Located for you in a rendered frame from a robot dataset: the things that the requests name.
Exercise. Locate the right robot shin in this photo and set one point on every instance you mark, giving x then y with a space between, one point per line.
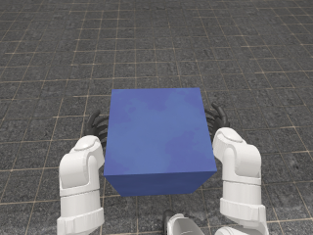
176 215

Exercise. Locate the robot left forearm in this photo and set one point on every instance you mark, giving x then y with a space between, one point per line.
81 211

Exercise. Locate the carton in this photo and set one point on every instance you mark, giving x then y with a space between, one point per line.
158 142

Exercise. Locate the right robot thigh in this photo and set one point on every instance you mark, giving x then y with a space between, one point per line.
182 226

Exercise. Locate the left robot hand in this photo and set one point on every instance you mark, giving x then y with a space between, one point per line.
91 128

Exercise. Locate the right robot hand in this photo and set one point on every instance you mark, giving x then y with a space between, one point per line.
220 121

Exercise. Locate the robot right forearm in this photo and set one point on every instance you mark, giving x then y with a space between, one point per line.
241 172

